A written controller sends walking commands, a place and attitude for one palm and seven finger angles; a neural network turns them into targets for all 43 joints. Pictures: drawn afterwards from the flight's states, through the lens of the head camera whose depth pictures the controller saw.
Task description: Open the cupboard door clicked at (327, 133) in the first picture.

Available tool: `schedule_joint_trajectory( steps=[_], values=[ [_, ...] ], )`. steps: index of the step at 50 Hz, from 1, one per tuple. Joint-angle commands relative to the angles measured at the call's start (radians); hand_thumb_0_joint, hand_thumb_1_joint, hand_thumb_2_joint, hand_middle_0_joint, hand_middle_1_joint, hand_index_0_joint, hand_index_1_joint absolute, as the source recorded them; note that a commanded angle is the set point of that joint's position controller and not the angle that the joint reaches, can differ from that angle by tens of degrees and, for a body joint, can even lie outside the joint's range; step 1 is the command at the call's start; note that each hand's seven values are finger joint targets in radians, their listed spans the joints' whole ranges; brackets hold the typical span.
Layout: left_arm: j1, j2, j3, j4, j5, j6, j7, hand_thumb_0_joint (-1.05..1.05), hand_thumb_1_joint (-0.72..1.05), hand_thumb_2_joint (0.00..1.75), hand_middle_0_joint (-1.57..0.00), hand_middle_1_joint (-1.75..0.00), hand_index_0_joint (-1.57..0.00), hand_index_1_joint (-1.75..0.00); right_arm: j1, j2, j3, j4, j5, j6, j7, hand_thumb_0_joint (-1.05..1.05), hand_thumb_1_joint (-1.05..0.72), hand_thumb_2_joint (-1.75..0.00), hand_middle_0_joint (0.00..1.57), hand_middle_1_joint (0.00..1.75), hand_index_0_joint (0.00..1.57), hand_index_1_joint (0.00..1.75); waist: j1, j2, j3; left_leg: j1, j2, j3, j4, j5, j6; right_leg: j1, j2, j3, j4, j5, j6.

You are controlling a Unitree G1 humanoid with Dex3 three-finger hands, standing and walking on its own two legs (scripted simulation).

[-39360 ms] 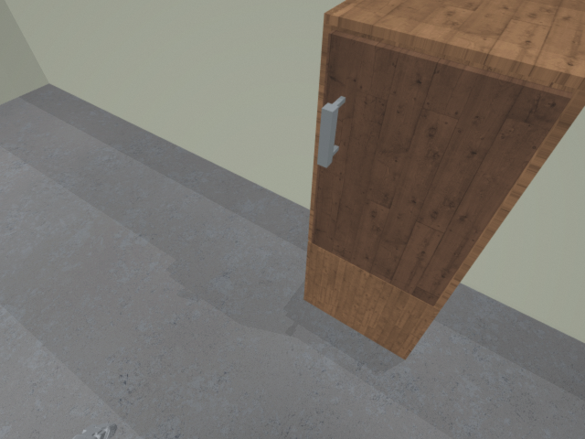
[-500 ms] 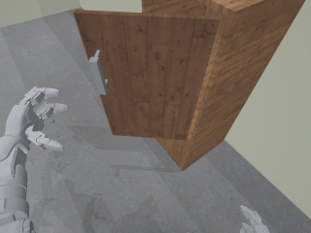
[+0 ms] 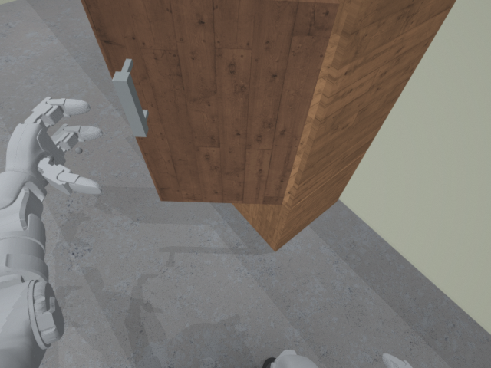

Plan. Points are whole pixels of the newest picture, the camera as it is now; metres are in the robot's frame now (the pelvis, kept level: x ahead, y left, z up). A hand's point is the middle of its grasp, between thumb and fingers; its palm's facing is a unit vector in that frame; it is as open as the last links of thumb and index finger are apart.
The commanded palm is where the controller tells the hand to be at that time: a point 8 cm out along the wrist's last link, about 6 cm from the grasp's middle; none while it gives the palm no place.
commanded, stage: move the hooked fingers beside the handle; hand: left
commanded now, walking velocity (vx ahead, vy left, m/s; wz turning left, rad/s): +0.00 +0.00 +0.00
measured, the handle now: (134, 99) +0.56 +0.20 +0.09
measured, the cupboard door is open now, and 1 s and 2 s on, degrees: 50 50 49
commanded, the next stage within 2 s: slide the fingers in behind the handle in 1.48 s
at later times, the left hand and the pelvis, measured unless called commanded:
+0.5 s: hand (85, 119) +0.50 +0.27 +0.09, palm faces -0.04 -1.00 +0.01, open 14.0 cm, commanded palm +0.48 +0.32 +0.09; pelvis +0.01 +0.01 -0.01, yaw -1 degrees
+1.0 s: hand (91, 112) +0.52 +0.27 +0.09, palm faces -0.03 -1.00 +0.01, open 14.0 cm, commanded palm +0.50 +0.32 +0.09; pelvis +0.03 +0.02 -0.01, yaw -2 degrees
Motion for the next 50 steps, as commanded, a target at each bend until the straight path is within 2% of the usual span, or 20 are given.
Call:
schedule_joint_trajectory(
  steps=[1, 2, 6, 8, 10, 11, 13, 14, 17, 20, 22, 24, 28, 31, 33, 38, 41, 44, 47, 50],
  values=[
    [-0.416, 0.355, 0.065, -0.148, -0.003, -0.086, 0.001, 0.00, -0.50, 0.30, -0.30, -1.20, -0.30, -1.20, 0.101, -0.172, -0.068, -0.083, 0.001, -0.010, -0.014, 0.00, -0.90, -0.90, 0.20, 0.30, 0.20, 0.30, 0.003, 0.077, -0.367, 0.018, -0.001, -0.073, -0.100, 0.361, -0.022, 0.294, 0.017, 0.077, -0.016, 0.247, -0.009],
    [-0.449, 0.351, 0.054, -0.137, -0.009, -0.087, -0.006, 0.00, -0.50, 0.30, -0.30, -1.20, -0.30, -1.20, 0.108, -0.177, -0.066, -0.082, 0.000, -0.002, -0.014, 0.00, -0.90, -0.90, 0.20, 0.30, 0.20, 0.30, -0.014, 0.063, -0.361, 0.021, 0.004, -0.073, -0.093, 0.374, -0.020, 0.278, 0.022, 0.074, -0.010, 0.260, -0.010],
    [-0.476, 0.365, 0.059, -0.116, 0.001, -0.091, -0.012, 0.00, -0.50, 0.30, -0.30, -1.20, -0.30, -1.20, 0.133, -0.177, -0.073, -0.071, -0.003, 0.021, -0.011, 0.00, -0.90, -0.90, 0.20, 0.30, 0.20, 0.30, -0.020, 0.092, -0.410, 0.036, 0.006, -0.075, -0.078, 0.420, -0.023, 0.269, 0.022, 0.075, -0.005, 0.287, -0.005],
    [-0.493, 0.404, 0.085, -0.114, 0.003, -0.092, -0.017, 0.00, -0.50, 0.30, -0.30, -1.20, -0.30, -1.20, 0.149, -0.180, -0.076, -0.067, -0.005, 0.037, -0.009, 0.00, -0.90, -0.90, 0.20, 0.30, 0.20, 0.30, -0.016, 0.104, -0.441, 0.050, 0.008, -0.079, -0.068, 0.472, -0.025, 0.276, 0.025, 0.075, 0.003, 0.318, -0.008],
    [-0.512, 0.381, 0.059, -0.098, 0.011, -0.088, -0.018, 0.00, -0.50, 0.30, -0.30, -1.20, -0.30, -1.20, 0.154, -0.178, -0.075, -0.063, -0.007, 0.048, -0.008, 0.00, -0.90, -0.90, 0.20, 0.30, 0.20, 0.30, -0.028, 0.121, -0.424, 0.054, 0.010, -0.085, -0.066, 0.479, -0.028, 0.242, 0.026, 0.069, 0.001, 0.303, -0.007],
    [-0.520, 0.353, 0.038, -0.083, 0.009, -0.083, -0.017, 0.00, -0.50, 0.30, -0.30, -1.20, -0.30, -1.20, 0.158, -0.178, -0.075, -0.061, -0.007, 0.054, -0.006, 0.00, -0.90, -0.90, 0.20, 0.30, 0.20, 0.30, -0.041, 0.102, -0.398, 0.043, 0.011, -0.081, -0.066, 0.460, -0.024, 0.228, 0.028, 0.068, -0.006, 0.297, -0.004],
    [-0.546, 0.408, 0.078, -0.049, 0.006, -0.079, -0.015, 0.00, -0.50, 0.30, -0.30, -1.20, -0.30, -1.20, 0.173, -0.189, -0.075, -0.056, -0.008, 0.066, -0.006, 0.00, -0.90, -0.90, 0.20, 0.30, 0.20, 0.30, -0.045, 0.057, -0.399, 0.016, 0.013, -0.082, -0.064, 0.438, -0.019, 0.242, 0.031, 0.071, -0.004, 0.302, -0.004],
    [-0.557, 0.441, 0.093, -0.062, 0.017, -0.083, -0.014, 0.00, -0.50, 0.30, -0.30, -1.20, -0.30, -1.20, 0.176, -0.191, -0.075, -0.060, -0.010, 0.072, -0.006, 0.00, -0.90, -0.90, 0.20, 0.30, 0.20, 0.30, -0.038, 0.094, -0.426, 0.015, 0.010, -0.085, -0.063, 0.447, -0.021, 0.251, 0.029, 0.073, 0.003, 0.306, -0.006],
    [-0.582, 0.439, 0.076, -0.066, 0.030, -0.090, -0.012, 0.00, -0.50, 0.30, -0.30, -1.20, -0.30, -1.20, 0.188, -0.186, -0.074, -0.062, -0.012, 0.088, -0.003, 0.00, -0.90, -0.90, 0.20, 0.30, 0.20, 0.30, -0.045, 0.150, -0.436, 0.048, 0.013, -0.088, -0.048, 0.514, -0.030, 0.223, 0.033, 0.070, 0.013, 0.323, -0.012],
    [-0.609, 0.461, 0.089, -0.023, 0.038, -0.087, -0.010, 0.00, -0.50, 0.30, -0.30, -1.20, -0.30, -1.20, 0.205, -0.192, -0.073, -0.054, -0.016, 0.104, 0.000, 0.00, -0.90, -0.90, 0.20, 0.30, 0.20, 0.30, -0.061, 0.117, -0.429, 0.031, 0.018, -0.095, -0.043, 0.489, -0.028, 0.202, 0.037, 0.067, 0.009, 0.302, -0.006],
    [-0.645, 0.445, 0.063, -0.007, 0.040, -0.084, -0.014, 0.00, -0.50, 0.30, -0.30, -1.20, -0.30, -1.20, 0.209, -0.193, -0.069, -0.058, -0.016, 0.110, -0.001, 0.00, -0.90, -0.90, 0.20, 0.30, 0.20, 0.30, -0.077, 0.133, -0.409, 0.028, 0.018, -0.095, -0.039, 0.483, -0.028, 0.178, 0.039, 0.064, 0.013, 0.293, -0.010],
    [-0.674, 0.484, 0.082, -0.006, 0.056, -0.084, -0.009, 0.00, -0.50, 0.30, -0.30, -1.20, -0.30, -1.20, 0.226, -0.197, -0.071, -0.050, -0.021, 0.120, -0.002, 0.00, -0.90, -0.90, 0.20, 0.30, 0.20, 0.30, -0.079, 0.146, -0.446, 0.048, 0.021, -0.105, -0.030, 0.507, -0.032, 0.164, 0.040, 0.063, 0.017, 0.289, -0.007],
    [-0.712, 0.460, 0.063, -0.028, 0.058, -0.090, -0.010, 0.00, -0.50, 0.30, -0.30, -1.20, -0.30, -1.20, 0.252, -0.196, -0.075, -0.039, -0.029, 0.134, 0.005, 0.00, -0.90, -0.90, 0.20, 0.30, 0.20, 0.30, -0.085, 0.219, -0.503, 0.154, 0.038, -0.130, -0.005, 0.672, -0.064, 0.097, 0.049, 0.046, 0.030, 0.307, -0.010],
    [-0.699, 0.447, 0.061, 0.041, 0.059, -0.067, -0.001, 0.00, -0.50, 0.30, -0.30, -1.20, -0.30, -1.20, 0.259, -0.198, -0.072, -0.037, -0.030, 0.146, 0.010, 0.00, -0.90, -0.90, 0.20, 0.30, 0.20, 0.30, -0.102, 0.143, -0.452, 0.076, 0.037, -0.120, -0.001, 0.617, -0.048, 0.107, 0.050, 0.048, 0.023, 0.313, -0.004],
    [-0.735, 0.483, 0.072, 0.011, 0.078, -0.067, 0.005, 0.00, -0.50, 0.30, -0.30, -1.20, -0.30, -1.20, 0.272, -0.199, -0.071, -0.039, -0.034, 0.156, 0.011, 0.00, -0.90, -0.90, 0.20, 0.30, 0.20, 0.30, -0.094, 0.212, -0.483, 0.115, 0.039, -0.129, 0.004, 0.683, -0.058, 0.096, 0.050, 0.046, 0.036, 0.333, -0.010],
    [-0.623, 0.472, 0.099, -0.014, 0.066, -0.072, 0.011, 0.00, -0.50, 0.30, -0.30, -1.20, -0.30, -1.20, 0.282, -0.195, -0.078, -0.065, -0.039, 0.172, 0.027, 0.00, -0.90, -0.90, 0.20, 0.30, 0.20, 0.30, -0.066, 0.193, -0.527, 0.138, 0.046, -0.126, 0.013, 0.770, -0.062, 0.127, 0.056, 0.042, 0.042, 0.382, -0.012],
    [-0.616, 0.464, 0.102, -0.033, 0.060, -0.069, 0.012, 0.00, -0.50, 0.30, -0.30, -1.20, -0.30, -1.20, 0.271, -0.192, -0.081, -0.076, -0.037, 0.181, 0.033, 0.00, -0.90, -0.90, 0.20, 0.30, 0.20, 0.30, -0.069, 0.152, -0.497, 0.090, 0.042, -0.113, 0.005, 0.696, -0.046, 0.150, 0.056, 0.045, 0.034, 0.377, -0.007],
    [-0.579, 0.511, 0.143, -0.078, 0.061, -0.074, 0.017, 0.00, -0.50, 0.30, -0.30, -1.20, -0.30, -1.20, 0.269, -0.190, -0.085, -0.089, -0.036, 0.181, 0.034, 0.00, -0.90, -0.90, 0.20, 0.30, 0.20, 0.30, -0.043, 0.191, -0.527, 0.103, 0.038, -0.112, 0.007, 0.749, -0.050, 0.184, 0.054, 0.050, 0.044, 0.416, -0.013],
    [-0.592, 0.458, 0.107, -0.110, 0.047, -0.083, 0.013, 0.00, -0.50, 0.30, -0.30, -1.20, -0.30, -1.20, 0.262, -0.185, -0.083, -0.092, -0.033, 0.184, 0.034, 0.00, -0.90, -0.90, 0.20, 0.30, 0.20, 0.30, -0.059, 0.194, -0.503, 0.122, 0.040, -0.108, 0.008, 0.752, -0.047, 0.163, 0.058, 0.048, 0.039, 0.415, -0.013],
    [-0.586, 0.473, 0.117, -0.086, 0.047, -0.077, 0.006, 0.00, -0.50, 0.30, -0.30, -1.20, -0.30, -1.20, 0.257, -0.187, -0.084, -0.078, -0.031, 0.182, 0.032, 0.00, -0.90, -0.90, 0.20, 0.30, 0.20, 0.30, -0.061, 0.170, -0.486, 0.099, 0.037, -0.107, 0.005, 0.704, -0.042, 0.172, 0.055, 0.050, 0.032, 0.400, -0.008]
  ],
)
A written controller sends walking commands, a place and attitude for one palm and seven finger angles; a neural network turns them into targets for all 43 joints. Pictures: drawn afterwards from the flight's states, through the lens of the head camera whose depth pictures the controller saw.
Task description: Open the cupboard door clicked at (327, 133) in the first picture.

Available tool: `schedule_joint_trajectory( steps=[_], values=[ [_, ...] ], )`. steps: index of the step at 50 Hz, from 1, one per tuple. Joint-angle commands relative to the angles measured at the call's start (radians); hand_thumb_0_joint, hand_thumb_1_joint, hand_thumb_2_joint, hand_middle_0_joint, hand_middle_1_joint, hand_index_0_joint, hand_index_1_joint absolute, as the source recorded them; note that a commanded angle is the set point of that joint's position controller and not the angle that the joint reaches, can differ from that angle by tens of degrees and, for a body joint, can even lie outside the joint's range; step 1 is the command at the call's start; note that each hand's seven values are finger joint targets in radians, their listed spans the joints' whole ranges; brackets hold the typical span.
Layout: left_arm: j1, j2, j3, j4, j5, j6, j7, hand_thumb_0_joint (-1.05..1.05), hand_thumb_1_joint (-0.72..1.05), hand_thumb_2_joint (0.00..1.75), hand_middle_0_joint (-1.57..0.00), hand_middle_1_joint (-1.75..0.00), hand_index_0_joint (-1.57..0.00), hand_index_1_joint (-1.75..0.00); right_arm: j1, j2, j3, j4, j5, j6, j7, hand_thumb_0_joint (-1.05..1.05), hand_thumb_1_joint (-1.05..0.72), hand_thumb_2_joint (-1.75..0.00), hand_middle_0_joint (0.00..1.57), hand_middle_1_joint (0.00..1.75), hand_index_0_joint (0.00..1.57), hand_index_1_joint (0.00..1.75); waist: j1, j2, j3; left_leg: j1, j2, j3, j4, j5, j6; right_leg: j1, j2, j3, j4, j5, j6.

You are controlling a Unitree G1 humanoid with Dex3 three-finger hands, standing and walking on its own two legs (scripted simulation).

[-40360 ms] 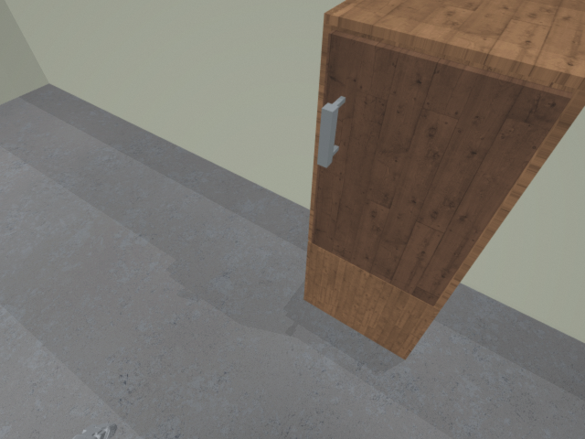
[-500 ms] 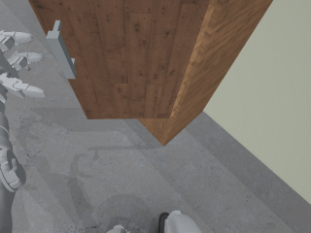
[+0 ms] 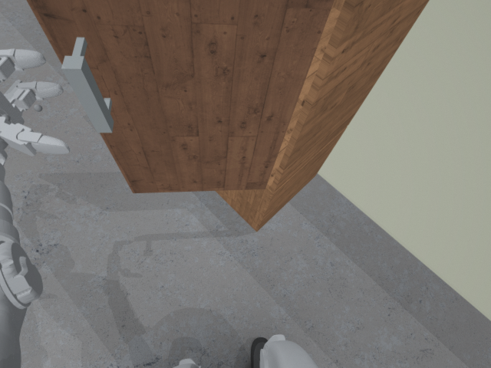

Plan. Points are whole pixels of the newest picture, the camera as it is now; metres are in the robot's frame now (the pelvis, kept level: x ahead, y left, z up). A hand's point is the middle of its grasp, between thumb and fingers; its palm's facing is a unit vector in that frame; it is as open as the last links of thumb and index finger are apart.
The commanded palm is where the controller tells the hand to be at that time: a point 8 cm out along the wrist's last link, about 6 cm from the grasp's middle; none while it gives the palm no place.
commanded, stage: move the hooked fingers beside the handle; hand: left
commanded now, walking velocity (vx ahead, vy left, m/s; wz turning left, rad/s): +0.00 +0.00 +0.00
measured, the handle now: (93, 88) +0.52 +0.20 +0.10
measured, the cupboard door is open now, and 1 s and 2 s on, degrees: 50 49 49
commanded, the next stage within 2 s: slide the fingers in behind the handle in 0.48 s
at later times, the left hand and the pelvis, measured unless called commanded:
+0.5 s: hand (39, 111) +0.48 +0.26 +0.10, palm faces +0.00 -1.00 +0.01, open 14.0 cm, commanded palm +0.46 +0.31 +0.10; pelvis -0.01 -0.01 +0.00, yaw +1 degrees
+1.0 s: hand (56, 107) +0.49 +0.25 +0.09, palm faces +0.00 -1.00 +0.00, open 14.0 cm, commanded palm +0.47 +0.28 +0.10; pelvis -0.01 +0.00 +0.00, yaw +1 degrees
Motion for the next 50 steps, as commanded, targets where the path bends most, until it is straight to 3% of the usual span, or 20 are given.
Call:
schedule_joint_trajectory(
  steps=[1, 2, 3, 5, 7, 9, 11, 13, 15, 18, 21, 26, 28, 31, 32, 34, 39, 43, 47, 50],
  values=[
    [-0.402, 0.322, 0.018, -0.235, -0.028, -0.068, -0.005, 0.00, -0.50, 0.30, -0.30, -1.20, -0.30, -1.20, 0.150, -0.202, -0.075, -0.042, 0.004, -0.015, -0.021, 0.00, -0.90, -0.90, 0.20, 0.30, 0.20, 0.30, 0.020, 0.183, -0.455, 0.260, 0.012, -0.107, -0.067, 0.778, -0.061, 0.295, 0.029, 0.043, 0.021, 0.423, -0.032],
    [-0.422, 0.276, -0.017, -0.276, -0.037, -0.074, -0.011, 0.00, -0.50, 0.30, -0.30, -1.20, -0.30, -1.20, 0.148, -0.198, -0.076, -0.047, 0.004, -0.016, -0.021, 0.00, -0.90, -0.90, 0.20, 0.30, 0.20, 0.30, 0.017, 0.239, -0.477, 0.319, 0.015, -0.112, -0.061, 0.842, -0.071, 0.270, 0.031, 0.037, 0.027, 0.432, -0.037],
    [-0.391, 0.305, 0.014, -0.269, -0.038, -0.071, -0.012, 0.00, -0.50, 0.30, -0.30, -1.20, -0.30, -1.20, 0.153, -0.201, -0.080, -0.040, 0.001, -0.016, -0.021, 0.00, -0.90, -0.90, 0.20, 0.30, 0.20, 0.30, 0.030, 0.216, -0.504, 0.332, 0.018, -0.117, -0.054, 0.860, -0.074, 0.271, 0.031, 0.038, 0.026, 0.430, -0.035],
    [-0.394, 0.262, -0.022, -0.194, -0.044, -0.054, -0.016, 0.00, -0.50, 0.30, -0.30, -1.20, -0.30, -1.20, 0.143, -0.200, -0.074, -0.033, 0.006, -0.016, -0.023, 0.00, -0.90, -0.90, 0.20, 0.30, 0.20, 0.30, 0.003, 0.125, -0.413, 0.248, 0.013, -0.108, -0.063, 0.751, -0.058, 0.273, 0.030, 0.039, 0.014, 0.406, -0.027],
    [-0.433, 0.245, -0.042, -0.202, -0.047, -0.053, -0.018, 0.00, -0.50, 0.30, -0.30, -1.20, -0.30, -1.20, 0.137, -0.202, -0.072, -0.036, 0.008, -0.020, -0.029, 0.00, -0.90, -0.90, 0.20, 0.30, 0.20, 0.30, -0.004, 0.152, -0.417, 0.250, 0.009, -0.107, -0.064, 0.740, -0.056, 0.269, 0.028, 0.039, 0.020, 0.408, -0.033],
    [-0.437, 0.286, -0.022, -0.191, -0.031, -0.053, -0.009, 0.00, -0.50, 0.30, -0.30, -1.20, -0.30, -1.20, 0.135, -0.203, -0.071, -0.031, 0.006, -0.019, -0.030, 0.00, -0.90, -0.90, 0.20, 0.30, 0.20, 0.30, 0.002, 0.161, -0.426, 0.247, 0.007, -0.110, -0.060, 0.726, -0.060, 0.265, 0.026, 0.042, 0.023, 0.393, -0.030],
    [-0.453, 0.249, -0.054, -0.202, -0.025, -0.059, -0.001, 0.00, -0.50, 0.30, -0.30, -1.20, -0.30, -1.20, 0.132, -0.200, -0.071, -0.033, 0.005, -0.022, -0.028, 0.00, -0.90, -0.90, 0.20, 0.30, 0.20, 0.30, -0.004, 0.166, -0.433, 0.251, 0.008, -0.112, -0.059, 0.714, -0.062, 0.253, 0.026, 0.039, 0.024, 0.376, -0.030],
    [-0.466, 0.299, -0.014, -0.200, -0.029, -0.069, 0.003, 0.00, -0.50, 0.30, -0.30, -1.20, -0.30, -1.20, 0.133, -0.203, -0.071, -0.031, 0.005, -0.022, -0.031, 0.00, -0.90, -0.90, 0.20, 0.30, 0.20, 0.30, 0.003, 0.163, -0.458, 0.252, 0.007, -0.112, -0.052, 0.729, -0.064, 0.273, 0.027, 0.043, 0.032, 0.395, -0.032],
    [-0.464, 0.277, -0.032, -0.183, -0.027, -0.068, 0.004, 0.00, -0.50, 0.30, -0.30, -1.20, -0.30, -1.20, 0.125, -0.200, -0.068, -0.036, 0.006, -0.025, -0.029, 0.00, -0.90, -0.90, 0.20, 0.30, 0.20, 0.30, 0.001, 0.162, -0.438, 0.228, 0.005, -0.108, -0.055, 0.691, -0.061, 0.272, 0.025, 0.045, 0.029, 0.382, -0.031],
    [-0.477, 0.316, -0.009, -0.191, -0.021, -0.073, 0.008, 0.00, -0.50, 0.30, -0.30, -1.20, -0.30, -1.20, 0.124, -0.204, -0.065, -0.040, 0.005, -0.024, -0.031, 0.00, -0.90, -0.90, 0.20, 0.30, 0.20, 0.30, 0.007, 0.179, -0.459, 0.228, 0.005, -0.109, -0.052, 0.699, -0.063, 0.280, 0.024, 0.046, 0.038, 0.389, -0.033],
    [-0.475, 0.333, -0.008, -0.136, -0.008, -0.061, 0.012, 0.00, -0.50, 0.30, -0.30, -1.20, -0.30, -1.20, 0.123, -0.207, -0.060, -0.045, 0.007, -0.025, -0.032, 0.00, -0.90, -0.90, 0.20, 0.30, 0.20, 0.30, -0.003, 0.122, -0.409, 0.134, -0.003, -0.096, -0.059, 0.570, -0.044, 0.302, 0.021, 0.054, 0.031, 0.358, -0.029],
    [-0.486, 0.379, 0.015, -0.149, -0.004, -0.078, -0.002, 0.00, -0.50, 0.30, -0.30, -1.20, -0.30, -1.20, 0.133, -0.211, -0.059, -0.050, 0.008, -0.029, -0.036, 0.00, -0.90, -0.90, 0.20, 0.30, 0.20, 0.30, 0.001, 0.144, -0.467, 0.144, -0.004, -0.097, -0.054, 0.568, -0.042, 0.321, 0.023, 0.060, 0.039, 0.362, -0.031],
    [-0.493, 0.356, -0.006, -0.150, -0.011, -0.079, -0.016, 0.00, -0.50, 0.30, -0.30, -1.20, -0.30, -1.20, 0.137, -0.210, -0.057, -0.043, 0.009, -0.026, -0.037, 0.00, -0.90, -0.90, 0.20, 0.30, 0.20, 0.30, -0.001, 0.186, -0.468, 0.181, 0.001, -0.106, -0.050, 0.616, -0.055, 0.282, 0.025, 0.051, 0.043, 0.354, -0.034],
    [-0.485, 0.319, -0.033, -0.102, -0.016, -0.061, -0.021, 0.00, -0.50, 0.30, -0.30, -1.20, -0.30, -1.20, 0.141, -0.214, -0.056, -0.040, 0.009, -0.025, -0.036, 0.00, -0.90, -0.90, 0.20, 0.30, 0.20, 0.30, -0.020, 0.111, -0.405, 0.130, 0.002, -0.109, -0.059, 0.527, -0.042, 0.261, 0.028, 0.047, 0.030, 0.303, -0.030],
    [-0.507, 0.290, -0.046, -0.133, -0.028, -0.066, -0.024, 0.00, -0.50, 0.30, -0.30, -1.20, -0.30, -1.20, 0.143, -0.212, -0.057, -0.044, 0.008, -0.029, -0.038, 0.00, -0.90, -0.90, 0.20, 0.30, 0.20, 0.30, -0.025, 0.142, -0.419, 0.156, 0.001, -0.109, -0.061, 0.554, -0.044, 0.253, 0.029, 0.046, 0.030, 0.312, -0.034],
    [-0.499, 0.305, -0.033, -0.155, -0.020, -0.065, -0.017, 0.00, -0.50, 0.30, -0.30, -1.20, -0.30, -1.20, 0.153, -0.212, -0.061, -0.034, 0.004, -0.028, -0.035, 0.00, -0.90, -0.90, 0.20, 0.30, 0.20, 0.30, -0.007, 0.204, -0.471, 0.212, 0.005, -0.117, -0.055, 0.611, -0.059, 0.235, 0.028, 0.042, 0.034, 0.307, -0.036],
    [-0.498, 0.294, -0.029, -0.151, -0.016, -0.061, 0.021, 0.00, -0.50, 0.30, -0.30, -1.20, -0.30, -1.20, 0.164, -0.209, -0.064, -0.025, 0.002, -0.026, -0.030, 0.00, -0.90, -0.90, 0.20, 0.30, 0.20, 0.30, -0.013, 0.150, -0.444, 0.194, 0.009, -0.120, -0.055, 0.608, -0.059, 0.229, 0.032, 0.037, 0.032, 0.306, -0.033],
    [-0.534, 0.302, -0.025, -0.182, 0.005, -0.074, 0.057, 0.00, -0.50, 0.30, -0.30, -1.20, -0.30, -1.20, 0.164, -0.206, -0.064, -0.032, -0.001, -0.028, -0.028, 0.00, -0.90, -0.90, 0.20, 0.30, 0.20, 0.30, -0.008, 0.185, -0.458, 0.198, 0.007, -0.119, -0.058, 0.602, -0.061, 0.235, 0.031, 0.040, 0.038, 0.305, -0.035],
    [-0.526, 0.193, -0.096, -0.195, -0.004, -0.080, 0.063, 0.00, -0.50, 0.30, -0.30, -1.20, -0.30, -1.20, 0.169, -0.198, -0.068, -0.029, -0.001, -0.032, -0.024, 0.00, -0.90, -0.90, 0.20, 0.30, 0.20, 0.30, -0.026, 0.179, -0.453, 0.246, 0.015, -0.125, -0.055, 0.669, -0.066, 0.214, 0.034, 0.032, 0.035, 0.323, -0.035],
    [-0.521, 0.161, -0.115, -0.199, -0.004, -0.074, 0.067, 0.00, -0.50, 0.30, -0.30, -1.20, -0.30, -1.20, 0.165, -0.196, -0.072, -0.014, -0.003, -0.030, -0.019, 0.00, -0.90, -0.90, 0.20, 0.30, 0.20, 0.30, -0.025, 0.197, -0.452, 0.288, 0.023, -0.133, -0.049, 0.706, -0.078, 0.168, 0.036, 0.026, 0.031, 0.303, -0.032]
  ],
)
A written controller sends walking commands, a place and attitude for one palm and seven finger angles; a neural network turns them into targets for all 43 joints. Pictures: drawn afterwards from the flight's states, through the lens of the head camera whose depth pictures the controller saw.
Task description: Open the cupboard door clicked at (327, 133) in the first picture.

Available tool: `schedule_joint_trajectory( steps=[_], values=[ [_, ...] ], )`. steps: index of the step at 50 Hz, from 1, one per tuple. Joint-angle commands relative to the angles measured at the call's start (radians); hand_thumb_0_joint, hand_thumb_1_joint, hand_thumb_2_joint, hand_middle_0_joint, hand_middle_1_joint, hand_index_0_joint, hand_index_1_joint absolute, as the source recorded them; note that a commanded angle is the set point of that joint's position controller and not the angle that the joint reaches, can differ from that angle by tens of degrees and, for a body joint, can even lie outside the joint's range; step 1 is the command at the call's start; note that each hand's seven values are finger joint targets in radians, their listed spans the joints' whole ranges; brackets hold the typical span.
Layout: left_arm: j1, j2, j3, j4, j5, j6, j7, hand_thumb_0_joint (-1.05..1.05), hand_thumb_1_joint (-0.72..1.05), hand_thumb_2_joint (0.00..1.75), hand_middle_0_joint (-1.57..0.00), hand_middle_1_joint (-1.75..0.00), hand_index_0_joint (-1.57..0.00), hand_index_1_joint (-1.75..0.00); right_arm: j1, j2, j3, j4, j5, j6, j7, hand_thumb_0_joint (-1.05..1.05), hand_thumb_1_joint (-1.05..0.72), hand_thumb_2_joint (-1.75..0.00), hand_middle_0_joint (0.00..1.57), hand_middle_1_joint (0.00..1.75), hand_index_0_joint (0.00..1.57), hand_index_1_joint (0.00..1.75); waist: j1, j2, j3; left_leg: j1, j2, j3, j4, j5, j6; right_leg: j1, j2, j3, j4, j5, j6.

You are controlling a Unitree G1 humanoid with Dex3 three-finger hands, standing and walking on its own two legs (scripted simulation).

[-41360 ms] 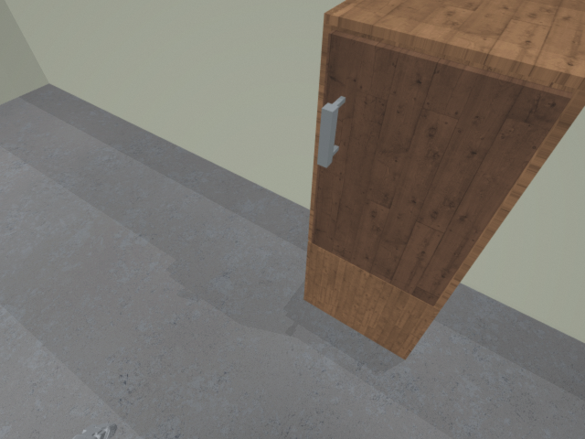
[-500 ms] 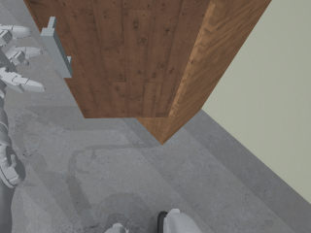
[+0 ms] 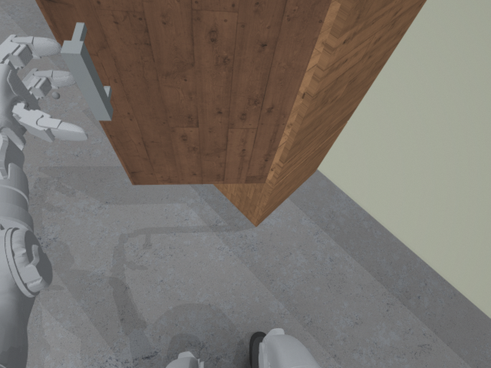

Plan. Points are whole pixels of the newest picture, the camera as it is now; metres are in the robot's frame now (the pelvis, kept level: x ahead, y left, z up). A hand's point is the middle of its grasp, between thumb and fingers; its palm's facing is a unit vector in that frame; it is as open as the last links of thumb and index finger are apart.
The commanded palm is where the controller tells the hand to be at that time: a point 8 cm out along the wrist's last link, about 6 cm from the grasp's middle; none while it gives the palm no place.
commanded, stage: slide the fingers in behind the handle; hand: left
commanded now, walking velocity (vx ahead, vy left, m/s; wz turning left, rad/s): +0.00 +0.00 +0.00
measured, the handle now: (93, 75) +0.54 +0.20 +0.10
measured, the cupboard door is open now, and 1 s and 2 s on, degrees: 49 49 48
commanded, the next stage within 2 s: close the thumb around the handle in 1.18 s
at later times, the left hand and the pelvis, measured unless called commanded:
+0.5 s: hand (69, 105) +0.49 +0.22 +0.10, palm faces +0.05 -1.00 +0.01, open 15.3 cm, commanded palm +0.47 +0.23 +0.10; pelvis +0.01 -0.01 +0.01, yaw +4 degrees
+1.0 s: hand (105, 101) +0.49 +0.17 +0.10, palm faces -0.01 -1.00 -0.01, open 14.1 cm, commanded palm +0.47 +0.22 +0.10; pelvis -0.01 -0.03 +0.00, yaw +2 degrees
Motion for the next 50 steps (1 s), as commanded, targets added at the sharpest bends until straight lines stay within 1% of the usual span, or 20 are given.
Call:
schedule_joint_trajectory(
  steps=[1, 2, 3, 4, 11, 13, 16, 17, 21, 23, 24, 26, 28, 31, 34, 36, 37, 40, 45, 50],
  values=[
    [-0.457, 0.173, -0.042, -0.230, -0.015, -0.067, -0.005, 0.00, -0.50, 0.30, -0.30, -1.20, -0.30, -1.20, 0.173, -0.193, -0.075, -0.024, -0.002, -0.012, -0.013, 0.00, -0.90, -0.90, 0.20, 0.30, 0.20, 0.30, -0.025, 0.162, -0.448, 0.333, 0.027, -0.120, -0.093, 0.697, -0.074, 0.207, 0.042, 0.037, -0.002, 0.300, -0.026],
    [-0.468, 0.124, -0.075, -0.240, -0.025, -0.070, -0.006, 0.00, -0.50, 0.30, -0.30, -1.20, -0.30, -1.20, 0.173, -0.189, -0.075, -0.025, -0.001, -0.016, -0.014, 0.00, -0.90, -0.90, 0.20, 0.30, 0.20, 0.30, -0.034, 0.183, -0.443, 0.353, 0.027, -0.122, -0.091, 0.734, -0.075, 0.195, 0.043, 0.034, -0.002, 0.316, -0.028],
    [-0.471, 0.169, -0.038, -0.276, -0.022, -0.077, -0.001, 0.00, -0.50, 0.30, -0.30, -1.20, -0.30, -1.20, 0.175, -0.193, -0.080, -0.017, -0.004, -0.016, -0.012, 0.00, -0.90, -0.90, 0.20, 0.30, 0.20, 0.30, -0.016, 0.205, -0.488, 0.376, 0.030, -0.123, -0.086, 0.760, -0.081, 0.209, 0.041, 0.038, 0.001, 0.327, -0.028],
    [-0.451, 0.135, -0.062, -0.277, -0.024, -0.077, -0.001, 0.00, -0.50, 0.30, -0.30, -1.20, -0.30, -1.20, 0.172, -0.188, -0.080, -0.018, -0.003, -0.017, -0.009, 0.00, -0.90, -0.90, 0.20, 0.30, 0.20, 0.30, -0.015, 0.210, -0.504, 0.396, 0.029, -0.125, -0.084, 0.784, -0.085, 0.209, 0.042, 0.037, 0.003, 0.336, -0.029],
    [-0.445, 0.006, -0.148, -0.328, -0.037, -0.083, 0.025, 0.00, -0.50, 0.30, -0.30, -1.20, -0.30, -1.20, 0.148, -0.175, -0.088, -0.001, -0.004, -0.026, 0.001, 0.00, -0.90, -0.90, 0.20, 0.30, 0.20, 0.30, -0.023, 0.174, -0.463, 0.414, 0.029, -0.128, -0.088, 0.815, -0.085, 0.213, 0.042, 0.028, -0.004, 0.358, -0.027],
    [-0.473, -0.006, -0.162, -0.348, -0.034, -0.090, 0.034, 0.00, -0.50, 0.30, -0.30, -1.20, -0.30, -1.20, 0.144, -0.174, -0.089, 0.011, -0.006, -0.030, 0.001, 0.00, -0.90, -0.90, 0.20, 0.30, 0.20, 0.30, -0.023, 0.222, -0.474, 0.453, 0.032, -0.139, -0.081, 0.870, -0.098, 0.193, 0.041, 0.026, 0.002, 0.363, -0.031],
    [-0.444, -0.048, -0.187, -0.349, -0.033, -0.095, 0.044, 0.00, -0.50, 0.30, -0.30, -1.20, -0.30, -1.20, 0.139, -0.167, -0.093, 0.014, -0.006, -0.039, 0.004, 0.00, -0.90, -0.90, 0.20, 0.30, 0.20, 0.30, -0.023, 0.163, -0.486, 0.441, 0.028, -0.133, -0.084, 0.865, -0.091, 0.230, 0.040, 0.027, 0.001, 0.391, -0.027],
    [-0.451, -0.091, -0.218, -0.384, -0.043, -0.100, 0.043, 0.00, -0.50, 0.30, -0.30, -1.20, -0.30, -1.20, 0.137, -0.163, -0.092, 0.006, -0.006, -0.045, 0.005, 0.00, -0.90, -0.90, 0.20, 0.30, 0.20, 0.30, -0.026, 0.202, -0.498, 0.473, 0.026, -0.135, -0.080, 0.912, -0.095, 0.219, 0.042, 0.023, 0.005, 0.405, -0.031],
    [-0.457, -0.103, -0.226, -0.353, -0.037, -0.098, 0.052, 0.00, -0.50, 0.30, -0.30, -1.20, -0.30, -1.20, 0.120, -0.160, -0.093, 0.022, -0.006, -0.053, 0.007, 0.00, -0.90, -0.90, 0.20, 0.30, 0.20, 0.30, -0.027, 0.143, -0.461, 0.425, 0.019, -0.122, -0.086, 0.827, -0.084, 0.236, 0.039, 0.030, -0.001, 0.399, -0.026],
    [-0.501, -0.119, -0.246, -0.399, -0.033, -0.110, 0.056, 0.00, -0.50, 0.30, -0.30, -1.20, -0.30, -1.20, 0.115, -0.157, -0.094, 0.030, -0.009, -0.060, 0.007, 0.00, -0.90, -0.90, 0.20, 0.30, 0.20, 0.30, -0.024, 0.224, -0.493, 0.485, 0.020, -0.133, -0.077, 0.896, -0.099, 0.211, 0.037, 0.027, 0.009, 0.404, -0.031],
    [-0.480, -0.097, -0.225, -0.385, -0.031, -0.109, 0.062, 0.00, -0.50, 0.30, -0.30, -1.20, -0.30, -1.20, 0.118, -0.158, -0.095, 0.035, -0.010, -0.063, 0.008, 0.00, -0.90, -0.90, 0.20, 0.30, 0.20, 0.30, -0.015, 0.209, -0.498, 0.480, 0.019, -0.134, -0.073, 0.901, -0.100, 0.221, 0.038, 0.030, 0.011, 0.409, -0.032],
    [-0.465, -0.153, -0.265, -0.369, -0.033, -0.106, 0.064, 0.00, -0.50, 0.30, -0.30, -1.20, -0.30, -1.20, 0.108, -0.154, -0.095, 0.029, -0.007, -0.070, 0.011, 0.00, -0.90, -0.90, 0.20, 0.30, 0.20, 0.30, -0.026, 0.143, -0.477, 0.444, 0.015, -0.127, -0.079, 0.842, -0.089, 0.232, 0.039, 0.030, 0.004, 0.400, -0.026],
    [-0.505, -0.160, -0.271, -0.391, -0.035, -0.115, 0.069, 0.00, -0.50, 0.30, -0.30, -1.20, -0.30, -1.20, 0.103, -0.154, -0.095, 0.037, -0.009, -0.077, 0.010, 0.00, -0.90, -0.90, 0.20, 0.30, 0.20, 0.30, -0.027, 0.186, -0.491, 0.467, 0.012, -0.130, -0.077, 0.850, -0.091, 0.225, 0.037, 0.031, 0.009, 0.406, -0.029],
    [-0.507, -0.180, -0.286, -0.357, -0.035, -0.109, 0.068, 0.00, -0.50, 0.30, -0.30, -1.20, -0.30, -1.20, 0.093, -0.152, -0.090, 0.039, -0.007, -0.084, 0.011, 0.00, -0.90, -0.90, 0.20, 0.30, 0.20, 0.30, -0.034, 0.142, -0.466, 0.413, 0.002, -0.117, -0.081, 0.765, -0.077, 0.245, 0.035, 0.035, 0.005, 0.398, -0.028],
    [-0.517, -0.144, -0.247, -0.330, -0.041, -0.106, 0.073, 0.00, -0.50, 0.30, -0.30, -1.20, -0.30, -1.20, 0.091, -0.154, -0.089, 0.045, -0.004, -0.088, 0.007, 0.00, -0.90, -0.90, 0.20, 0.30, 0.20, 0.30, -0.029, 0.136, -0.467, 0.388, -0.003, -0.117, -0.079, 0.728, -0.073, 0.254, 0.032, 0.037, 0.011, 0.392, -0.030],
    [-0.507, -0.121, -0.211, -0.265, -0.051, -0.089, 0.087, 0.00, -0.50, 0.30, -0.30, -1.20, -0.30, -1.20, 0.088, -0.154, -0.082, 0.038, 0.000, -0.090, 0.005, 0.00, -0.90, -0.90, 0.20, 0.30, 0.20, 0.30, -0.027, 0.052, -0.431, 0.283, -0.013, -0.101, -0.097, 0.611, -0.053, 0.315, 0.028, 0.044, 0.006, 0.387, -0.028],
    [-0.502, -0.099, -0.185, -0.265, -0.052, -0.089, 0.096, 0.00, -0.50, 0.30, -0.30, -1.20, -0.30, -1.20, 0.088, -0.156, -0.078, 0.028, -0.001, -0.092, 0.004, 0.00, -0.90, -0.90, 0.20, 0.30, 0.20, 0.30, -0.015, 0.083, -0.438, 0.271, -0.020, -0.098, -0.099, 0.606, -0.051, 0.326, 0.026, 0.046, 0.014, 0.393, -0.033],
    [-0.477, 0.049, -0.069, -0.215, -0.010, -0.085, 0.139, 0.00, -0.50, 0.30, -0.30, -1.20, -0.30, -1.20, 0.089, -0.152, -0.069, 0.005, -0.003, -0.087, 0.006, 0.00, -0.90, -0.90, 0.20, 0.30, 0.20, 0.30, 0.014, 0.045, -0.422, 0.135, -0.030, -0.071, -0.100, 0.494, -0.036, 0.400, 0.019, 0.072, 0.025, 0.399, -0.031],
    [-0.438, 0.092, -0.047, -0.253, 0.007, -0.113, 0.117, 0.00, -0.50, 0.30, -0.30, -1.20, -0.30, -1.20, 0.094, -0.154, -0.072, -0.039, 0.002, -0.085, 0.007, 0.00, -0.90, -0.90, 0.20, 0.30, 0.20, 0.30, 0.028, 0.040, -0.514, 0.119, -0.031, -0.046, -0.095, 0.484, -0.025, 0.484, 0.019, 0.096, 0.035, 0.452, -0.028],
    [-0.455, 0.103, -0.055, -0.213, -0.003, -0.093, 0.089, 0.00, -0.50, 0.30, -0.30, -1.20, -0.30, -1.20, 0.097, -0.164, -0.066, -0.047, 0.012, -0.081, -0.004, 0.00, -0.90, -0.90, 0.20, 0.30, 0.20, 0.30, 0.007, 0.023, -0.423, 0.069, -0.029, -0.039, -0.114, 0.361, -0.018, 0.433, 0.020, 0.101, 0.006, 0.342, -0.021]
  ],
)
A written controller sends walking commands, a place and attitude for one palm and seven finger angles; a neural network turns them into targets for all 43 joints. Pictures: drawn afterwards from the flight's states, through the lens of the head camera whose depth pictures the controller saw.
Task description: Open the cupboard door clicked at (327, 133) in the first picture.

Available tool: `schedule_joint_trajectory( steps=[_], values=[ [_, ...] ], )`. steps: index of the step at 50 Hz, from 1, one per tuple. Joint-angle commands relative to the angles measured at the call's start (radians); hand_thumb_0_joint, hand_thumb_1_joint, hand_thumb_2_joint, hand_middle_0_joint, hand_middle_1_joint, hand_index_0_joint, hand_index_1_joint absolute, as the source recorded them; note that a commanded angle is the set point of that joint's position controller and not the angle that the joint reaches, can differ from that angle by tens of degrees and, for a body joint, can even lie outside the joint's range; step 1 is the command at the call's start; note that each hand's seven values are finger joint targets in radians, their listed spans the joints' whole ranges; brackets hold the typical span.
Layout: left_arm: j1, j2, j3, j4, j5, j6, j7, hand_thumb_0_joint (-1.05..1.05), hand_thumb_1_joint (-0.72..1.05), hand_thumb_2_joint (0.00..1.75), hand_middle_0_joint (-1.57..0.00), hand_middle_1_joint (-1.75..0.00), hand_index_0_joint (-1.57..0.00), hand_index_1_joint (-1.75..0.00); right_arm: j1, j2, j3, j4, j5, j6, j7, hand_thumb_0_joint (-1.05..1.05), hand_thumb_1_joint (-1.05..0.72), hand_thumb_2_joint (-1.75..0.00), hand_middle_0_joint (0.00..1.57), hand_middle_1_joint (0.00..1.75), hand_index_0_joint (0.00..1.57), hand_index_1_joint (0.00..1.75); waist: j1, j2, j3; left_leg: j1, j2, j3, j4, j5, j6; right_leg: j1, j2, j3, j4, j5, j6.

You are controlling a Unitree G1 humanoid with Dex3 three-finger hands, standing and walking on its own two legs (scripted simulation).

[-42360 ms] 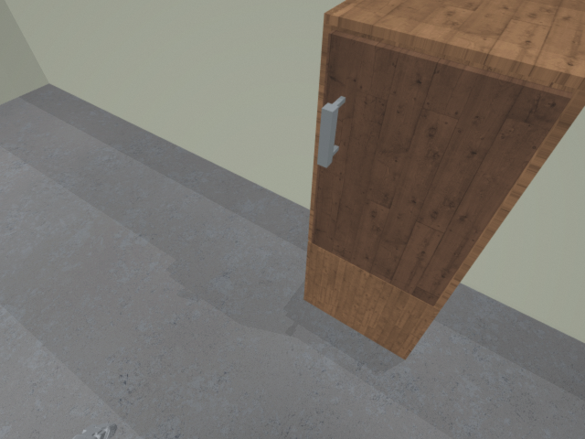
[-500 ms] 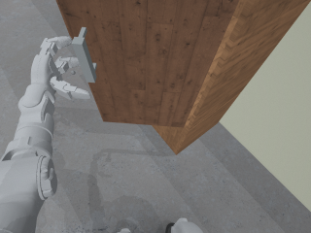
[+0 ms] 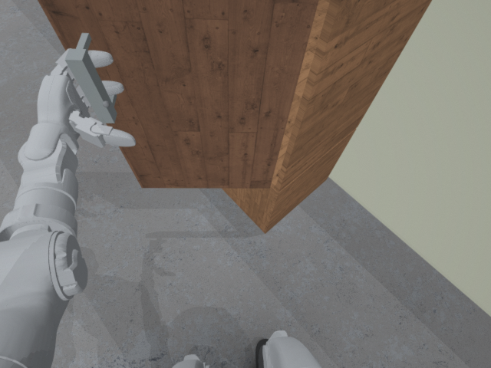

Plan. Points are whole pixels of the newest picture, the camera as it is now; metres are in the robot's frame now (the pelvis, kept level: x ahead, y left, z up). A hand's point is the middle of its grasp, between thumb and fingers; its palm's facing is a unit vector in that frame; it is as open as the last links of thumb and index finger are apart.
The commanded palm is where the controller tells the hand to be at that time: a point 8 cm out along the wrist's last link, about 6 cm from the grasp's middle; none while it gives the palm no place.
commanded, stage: slide the fingers in behind the handle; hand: left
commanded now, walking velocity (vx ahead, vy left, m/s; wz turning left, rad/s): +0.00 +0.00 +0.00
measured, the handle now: (97, 80) +0.56 +0.20 +0.10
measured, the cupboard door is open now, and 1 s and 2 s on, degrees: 49 48 94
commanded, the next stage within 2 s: close the thumb around the handle in 0.18 s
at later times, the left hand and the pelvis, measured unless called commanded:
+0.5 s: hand (105, 99) +0.52 +0.18 +0.10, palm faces -0.08 -1.00 -0.01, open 12.4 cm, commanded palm +0.50 +0.23 +0.10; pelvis -0.01 +0.01 +0.00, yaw +0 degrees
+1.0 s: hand (109, 102) +0.52 +0.18 +0.10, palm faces -0.06 -1.00 -0.01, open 5.5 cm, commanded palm +0.49 +0.23 +0.10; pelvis +0.01 +0.02 +0.00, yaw +0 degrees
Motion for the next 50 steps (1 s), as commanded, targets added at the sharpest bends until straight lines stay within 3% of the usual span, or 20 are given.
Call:
schedule_joint_trajectory(
  steps=[1, 3, 4, 6, 8, 10, 14, 20, 23, 26, 28, 30, 33, 35, 37, 39, 41, 44, 47, 50],
  values=[
    [-0.467, 0.296, 0.044, -0.215, -0.013, -0.063, -0.014, 0.00, -0.50, 0.30, -0.30, -1.20, -0.30, -1.20, 0.163, -0.175, -0.059, -0.057, 0.009, -0.015, -0.024, 0.00, -0.90, -0.90, 0.20, 0.30, 0.20, 0.30, -0.013, 0.022, -0.444, 0.038, -0.018, -0.008, -0.102, 0.332, 0.015, 0.423, 0.004, 0.062, -0.041, 0.351, -0.002],
    [-0.472, 0.303, 0.044, -0.215, -0.011, -0.068, -0.015, 0.00, -0.50, 0.30, -0.30, -1.20, -0.30, -1.20, 0.170, -0.174, -0.059, -0.055, 0.009, -0.017, -0.027, 0.00, -0.90, -0.90, 0.20, 0.30, 0.20, 0.30, -0.013, 0.054, -0.470, 0.054, -0.019, -0.011, -0.101, 0.335, 0.013, 0.411, 0.004, 0.060, -0.040, 0.338, -0.002],
    [-0.497, 0.267, 0.009, -0.209, -0.010, -0.067, -0.018, 0.00, -0.50, 0.30, -0.30, -1.20, -0.30, -1.20, 0.171, -0.172, -0.057, -0.049, 0.009, -0.019, -0.028, 0.00, -0.90, -0.90, 0.20, 0.30, 0.20, 0.30, -0.029, 0.061, -0.447, 0.060, -0.017, -0.015, -0.103, 0.320, 0.013, 0.383, 0.005, 0.057, -0.045, 0.316, -0.001],
    [-0.489, 0.300, 0.036, -0.189, -0.011, -0.062, -0.017, 0.00, -0.50, 0.30, -0.30, -1.20, -0.30, -1.20, 0.183, -0.181, -0.060, -0.042, 0.009, -0.021, -0.030, 0.00, -0.90, -0.90, 0.20, 0.30, 0.20, 0.30, -0.028, 0.038, -0.444, 0.044, -0.016, -0.014, -0.105, 0.300, 0.015, 0.386, 0.005, 0.060, -0.052, 0.292, 0.000],
    [-0.521, 0.302, 0.029, -0.199, -0.007, -0.065, -0.019, 0.00, -0.50, 0.30, -0.30, -1.20, -0.30, -1.20, 0.190, -0.181, -0.058, -0.036, 0.007, -0.024, -0.032, 0.00, -0.90, -0.90, 0.20, 0.30, 0.20, 0.30, -0.031, 0.084, -0.459, 0.069, -0.015, -0.024, -0.103, 0.321, 0.011, 0.362, 0.005, 0.055, -0.045, 0.294, -0.004],
    [-0.510, 0.280, 0.015, -0.178, -0.005, -0.058, -0.015, 0.00, -0.50, 0.30, -0.30, -1.20, -0.30, -1.20, 0.197, -0.181, -0.058, -0.034, 0.005, -0.024, -0.031, 0.00, -0.90, -0.90, 0.20, 0.30, 0.20, 0.30, -0.035, 0.081, -0.442, 0.073, -0.012, -0.027, -0.104, 0.317, 0.010, 0.333, 0.007, 0.048, -0.048, 0.272, -0.003],
    [-0.529, 0.321, 0.043, -0.173, 0.004, -0.060, -0.004, 0.00, -0.50, 0.30, -0.30, -1.20, -0.30, -1.20, 0.211, -0.186, -0.060, -0.034, 0.002, -0.024, -0.031, 0.00, -0.90, -0.90, 0.20, 0.30, 0.20, 0.30, -0.037, 0.065, -0.464, 0.071, -0.011, -0.028, -0.099, 0.334, 0.010, 0.342, 0.009, 0.049, -0.043, 0.288, -0.003],
    [-0.529, 0.297, 0.025, -0.144, 0.015, -0.046, 0.006, 0.00, -0.16, 0.44, -0.32, -1.24, -0.32, -1.24, 0.222, -0.189, -0.059, -0.035, -0.002, -0.017, -0.028, 0.00, -0.90, -0.90, 0.20, 0.30, 0.20, 0.30, -0.045, 0.074, -0.425, 0.077, -0.006, -0.038, -0.100, 0.332, 0.006, 0.287, 0.011, 0.037, -0.041, 0.254, -0.003],
    [-0.523, 0.300, 0.042, -0.169, 0.012, -0.050, 0.011, 0.00, 0.00, 0.52, -0.34, -1.25, -0.34, -1.25, 0.234, -0.190, -0.064, -0.036, -0.008, -0.017, -0.024, 0.00, -0.90, -0.90, 0.20, 0.30, 0.20, 0.30, -0.036, 0.104, -0.493, 0.150, -0.002, -0.048, -0.088, 0.415, -0.004, 0.273, 0.014, 0.027, -0.029, 0.288, -0.008],
    [-0.524, 0.242, -0.008, -0.146, 0.013, -0.038, 0.010, 0.00, 0.17, 0.59, -0.35, -1.27, -0.35, -1.27, 0.230, -0.187, -0.060, -0.037, -0.006, -0.012, -0.021, 0.00, -0.90, -0.90, 0.20, 0.30, 0.20, 0.30, -0.052, 0.070, -0.427, 0.120, 0.001, -0.049, -0.093, 0.393, -0.003, 0.251, 0.015, 0.022, -0.033, 0.273, -0.005],
    [-0.550, 0.255, 0.008, -0.169, 0.013, -0.045, 0.018, 0.00, 0.28, 0.64, -0.36, -1.28, -0.36, -1.28, 0.235, -0.188, -0.062, -0.032, -0.009, -0.011, -0.021, 0.00, -0.90, -0.90, 0.20, 0.30, 0.20, 0.30, -0.048, 0.122, -0.455, 0.169, 0.004, -0.060, -0.088, 0.443, -0.013, 0.225, 0.015, 0.017, -0.024, 0.280, -0.009],
    [-0.492, 0.248, 0.014, -0.160, 0.013, -0.041, 0.021, 0.00, 0.40, 0.68, -0.36, -1.30, -0.36, -1.30, 0.239, -0.186, -0.066, -0.038, -0.010, -0.007, -0.017, 0.00, -0.90, -0.90, 0.20, 0.30, 0.20, 0.30, -0.039, 0.078, -0.473, 0.174, 0.007, -0.058, -0.081, 0.489, -0.014, 0.243, 0.017, 0.015, -0.021, 0.314, -0.007],
    [-0.526, 0.200, -0.020, -0.209, 0.011, -0.050, 0.021, 0.00, 0.56, 0.76, -0.38, -1.31, -0.38, -1.31, 0.242, -0.180, -0.069, -0.034, -0.013, -0.002, -0.013, 0.00, -0.90, -0.90, 0.20, 0.30, 0.20, 0.30, -0.039, 0.138, -0.503, 0.247, 0.014, -0.073, -0.070, 0.597, -0.034, 0.207, 0.018, 0.007, -0.010, 0.335, -0.009],
    [-0.478, 0.188, -0.019, -0.193, 0.006, -0.047, 0.025, 0.00, 0.68, 0.80, -0.38, -1.33, -0.38, -1.33, 0.239, -0.177, -0.071, -0.034, -0.013, 0.003, -0.007, 0.00, -0.90, -0.90, 0.20, 0.30, 0.20, 0.30, -0.029, 0.121, -0.485, 0.251, 0.017, -0.072, -0.068, 0.623, -0.040, 0.205, 0.021, 0.003, -0.012, 0.340, -0.007],
    [-0.511, 0.163, -0.039, -0.222, 0.001, -0.054, 0.031, 0.00, 0.79, 0.85, -0.39, -1.34, -0.39, -1.34, 0.235, -0.175, -0.071, -0.038, -0.012, 0.004, -0.009, 0.00, -0.90, -0.90, 0.20, 0.30, 0.20, 0.30, -0.044, 0.105, -0.470, 0.249, 0.016, -0.075, -0.067, 0.634, -0.036, 0.207, 0.022, 0.002, -0.013, 0.353, -0.008],
    [-0.479, 0.236, 0.032, -0.240, -0.001, -0.061, 0.040, 0.00, 0.90, 0.90, -0.40, -1.35, -0.40, -1.35, 0.234, -0.178, -0.074, -0.036, -0.014, 0.008, -0.007, 0.00, -0.90, -0.90, 0.20, 0.30, 0.20, 0.30, -0.013, 0.113, -0.523, 0.249, 0.014, -0.065, -0.063, 0.646, -0.037, 0.254, 0.021, 0.010, -0.009, 0.384, -0.009],
    [-0.480, 0.200, -0.001, -0.250, 0.003, -0.066, 0.043, 0.00, 0.90, 0.90, -0.40, -1.35, -0.40, -1.35, 0.224, -0.169, -0.072, -0.043, -0.012, 0.009, -0.004, 0.00, -0.90, -0.90, 0.20, 0.30, 0.20, 0.30, -0.022, 0.087, -0.496, 0.222, 0.012, -0.061, -0.072, 0.622, -0.032, 0.273, 0.022, 0.010, -0.011, 0.393, -0.006],
    [-0.448, 0.202, 0.000, -0.268, 0.008, -0.077, 0.046, 0.00, 0.90, 0.90, -0.40, -1.35, -0.40, -1.35, 0.221, -0.166, -0.074, -0.039, -0.011, 0.010, -0.004, 0.00, -0.90, -0.90, 0.20, 0.30, 0.20, 0.30, -0.009, 0.119, -0.505, 0.252, 0.015, -0.065, -0.070, 0.675, -0.040, 0.271, 0.021, 0.009, -0.007, 0.407, -0.009],
    [-0.449, 0.144, -0.040, -0.289, -0.007, -0.079, 0.043, 0.00, 0.90, 0.90, -0.40, -1.35, -0.40, -1.35, 0.215, -0.163, -0.076, -0.045, -0.009, 0.009, -0.002, 0.00, -0.90, -0.90, 0.20, 0.30, 0.20, 0.30, -0.017, 0.129, -0.498, 0.284, 0.017, -0.070, -0.070, 0.712, -0.042, 0.257, 0.023, 0.004, -0.011, 0.411, -0.010],
    [-0.436, 0.196, -0.002, -0.278, -0.007, -0.075, 0.043, 0.00, 0.90, 0.90, -0.40, -1.35, -0.40, -1.35, 0.211, -0.166, -0.076, -0.039, -0.008, 0.010, -0.005, 0.00, -0.90, -0.90, 0.20, 0.30, 0.20, 0.30, -0.014, 0.066, -0.503, 0.213, 0.008, -0.047, -0.078, 0.628, -0.021, 0.336, 0.020, 0.021, -0.019, 0.449, -0.005]
  ],
)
